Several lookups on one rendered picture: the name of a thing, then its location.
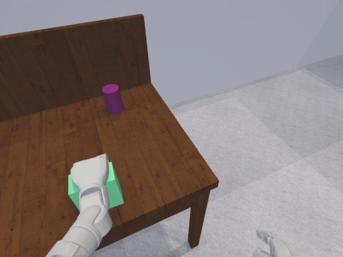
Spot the left robot forearm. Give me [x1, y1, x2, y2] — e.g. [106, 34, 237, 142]
[45, 184, 112, 257]

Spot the sponge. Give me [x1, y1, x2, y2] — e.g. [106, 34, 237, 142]
[68, 162, 124, 209]

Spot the table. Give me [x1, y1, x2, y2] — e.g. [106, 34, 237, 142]
[0, 14, 219, 257]

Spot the right robot hand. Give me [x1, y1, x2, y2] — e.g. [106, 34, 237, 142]
[252, 229, 293, 257]

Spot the left robot hand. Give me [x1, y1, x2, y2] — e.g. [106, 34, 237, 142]
[71, 153, 109, 190]

